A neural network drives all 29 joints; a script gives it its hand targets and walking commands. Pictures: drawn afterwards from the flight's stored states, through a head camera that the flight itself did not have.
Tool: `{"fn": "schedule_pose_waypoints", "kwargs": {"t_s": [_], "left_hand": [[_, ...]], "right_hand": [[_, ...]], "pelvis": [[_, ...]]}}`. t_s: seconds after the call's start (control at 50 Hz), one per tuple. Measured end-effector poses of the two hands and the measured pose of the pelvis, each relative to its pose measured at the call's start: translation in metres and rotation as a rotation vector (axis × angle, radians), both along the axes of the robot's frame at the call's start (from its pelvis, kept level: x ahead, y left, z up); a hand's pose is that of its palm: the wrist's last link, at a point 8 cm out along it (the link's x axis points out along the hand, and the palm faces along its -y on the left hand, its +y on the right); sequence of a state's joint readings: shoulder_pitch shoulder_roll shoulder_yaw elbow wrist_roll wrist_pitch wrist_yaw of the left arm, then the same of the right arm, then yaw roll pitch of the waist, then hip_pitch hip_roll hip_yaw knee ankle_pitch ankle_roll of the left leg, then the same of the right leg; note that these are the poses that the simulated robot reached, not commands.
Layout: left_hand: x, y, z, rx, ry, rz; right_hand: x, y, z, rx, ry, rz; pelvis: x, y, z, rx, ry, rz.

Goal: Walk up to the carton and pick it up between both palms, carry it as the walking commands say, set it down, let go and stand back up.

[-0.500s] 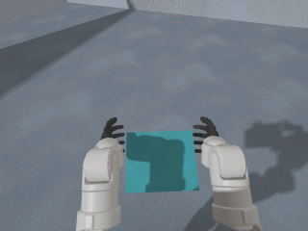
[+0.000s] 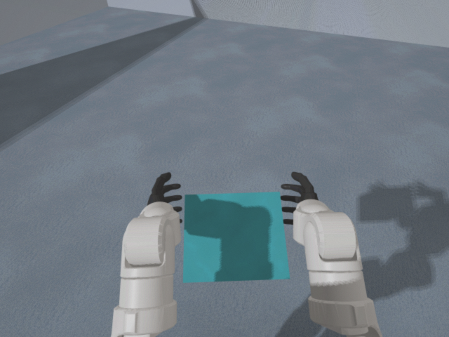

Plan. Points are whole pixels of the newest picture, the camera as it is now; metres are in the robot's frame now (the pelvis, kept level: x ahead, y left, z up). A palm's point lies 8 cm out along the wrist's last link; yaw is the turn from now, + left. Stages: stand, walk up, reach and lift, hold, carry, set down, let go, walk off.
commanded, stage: carry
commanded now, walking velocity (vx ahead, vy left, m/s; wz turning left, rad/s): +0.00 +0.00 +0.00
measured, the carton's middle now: (232, 240) +0.32 +0.00 +0.00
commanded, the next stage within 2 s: hold in 0.60 s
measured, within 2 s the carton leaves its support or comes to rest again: neither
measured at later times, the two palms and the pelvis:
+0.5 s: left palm (148, 222) +0.30 +0.15 +0.10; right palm (296, 219) +0.30 -0.10 +0.10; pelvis -0.01 +0.02 +0.00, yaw +1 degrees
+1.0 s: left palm (161, 239) +0.28 +0.13 +0.07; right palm (309, 231) +0.29 -0.13 +0.06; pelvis -0.01 -0.01 +0.00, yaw +10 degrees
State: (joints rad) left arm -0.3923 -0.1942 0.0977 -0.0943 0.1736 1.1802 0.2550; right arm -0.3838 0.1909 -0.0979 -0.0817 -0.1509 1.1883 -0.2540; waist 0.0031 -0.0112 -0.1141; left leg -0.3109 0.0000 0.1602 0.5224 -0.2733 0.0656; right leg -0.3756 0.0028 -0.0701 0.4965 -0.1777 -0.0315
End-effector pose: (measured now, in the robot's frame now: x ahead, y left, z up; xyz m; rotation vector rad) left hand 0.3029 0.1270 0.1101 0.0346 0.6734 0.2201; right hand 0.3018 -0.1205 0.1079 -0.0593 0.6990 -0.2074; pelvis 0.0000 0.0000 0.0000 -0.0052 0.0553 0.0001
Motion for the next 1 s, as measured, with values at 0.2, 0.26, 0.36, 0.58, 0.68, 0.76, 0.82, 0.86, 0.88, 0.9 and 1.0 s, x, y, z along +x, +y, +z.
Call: {"fn": "schedule_pose_waypoints", "kwargs": {"t_s": [0.2,0.26,0.36,0.58,0.68,0.76,0.82,0.86,0.88,0.9,1.0], "left_hand": [[-0.004,0.012,-0.003,0.000,0.000,0.004],[-0.005,0.015,-0.004,0.000,0.001,0.003],[-0.007,0.017,-0.007,0.000,0.003,0.002],[-0.008,0.018,-0.016,-0.002,0.006,-0.005],[-0.011,0.016,-0.052,0.004,0.055,-0.065],[-0.029,0.018,-0.068,0.023,0.049,-0.084],[-0.033,0.014,-0.062,0.025,0.007,-0.080],[-0.031,0.010,-0.055,0.031,-0.013,-0.082],[-0.029,0.008,-0.051,0.033,-0.020,-0.082],[-0.028,0.005,-0.048,0.034,-0.024,-0.082],[-0.025,-0.002,-0.036,0.023,-0.037,-0.061]], "right_hand": [[-0.002,0.012,-0.003,0.000,0.000,0.010],[-0.003,0.014,-0.005,0.000,0.002,0.013],[-0.004,0.017,-0.007,0.002,0.004,0.016],[-0.005,0.016,-0.016,0.011,0.007,0.022],[-0.005,0.010,-0.052,-0.020,0.049,0.068],[-0.017,0.008,-0.069,0.003,0.033,0.124],[-0.017,0.004,-0.064,0.029,-0.009,0.126],[-0.015,0.000,-0.058,0.041,-0.031,0.115],[-0.013,-0.003,-0.055,0.047,-0.038,0.109],[-0.012,-0.005,-0.052,0.052,-0.043,0.103],[-0.008,-0.011,-0.045,0.048,-0.048,0.102]], "pelvis": [[-0.003,0.010,-0.001,0.000,-0.001,0.006],[-0.005,0.012,-0.001,0.000,-0.001,0.008],[-0.006,0.014,-0.002,0.001,-0.002,0.010],[-0.010,0.014,-0.002,0.003,-0.005,0.012],[-0.011,0.012,0.004,-0.003,-0.088,0.049],[-0.009,0.007,0.005,-0.003,-0.129,0.122],[-0.010,0.004,0.005,0.000,-0.163,0.162],[-0.010,0.001,0.004,0.005,-0.186,0.175],[-0.010,-0.001,0.004,0.007,-0.196,0.177],[-0.010,-0.003,0.004,0.009,-0.205,0.178],[-0.010,-0.014,0.004,0.019,-0.234,0.178]]}}
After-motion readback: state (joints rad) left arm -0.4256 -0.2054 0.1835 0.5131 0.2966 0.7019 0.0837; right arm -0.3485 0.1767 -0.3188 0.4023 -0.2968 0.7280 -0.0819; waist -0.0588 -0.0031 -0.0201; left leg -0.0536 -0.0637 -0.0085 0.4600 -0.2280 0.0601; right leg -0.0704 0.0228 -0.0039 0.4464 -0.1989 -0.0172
